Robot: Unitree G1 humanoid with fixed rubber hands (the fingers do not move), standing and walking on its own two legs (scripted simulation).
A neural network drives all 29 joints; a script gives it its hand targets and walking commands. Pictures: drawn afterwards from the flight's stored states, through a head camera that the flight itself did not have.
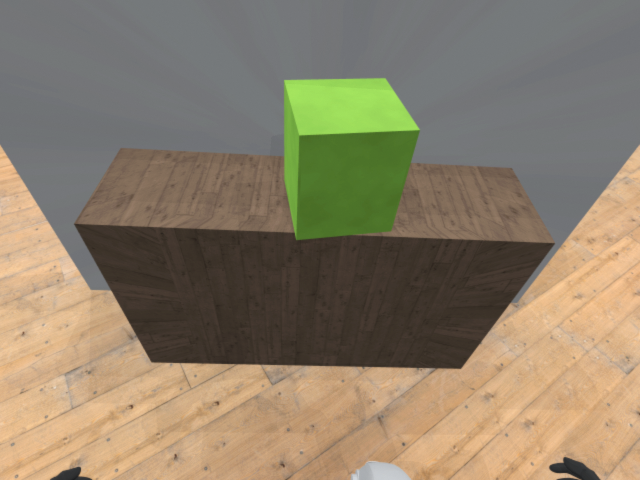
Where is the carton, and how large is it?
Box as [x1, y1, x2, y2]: [284, 78, 419, 239]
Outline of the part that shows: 385,78 284,80 284,180 296,239 388,231 391,229 419,129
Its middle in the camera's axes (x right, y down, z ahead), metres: +0.04 -0.16 +0.80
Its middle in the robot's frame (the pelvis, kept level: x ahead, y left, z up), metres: +0.71 -0.04 +0.00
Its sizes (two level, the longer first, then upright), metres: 0.210 0.200 0.250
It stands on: a pedestal, 0.64 m high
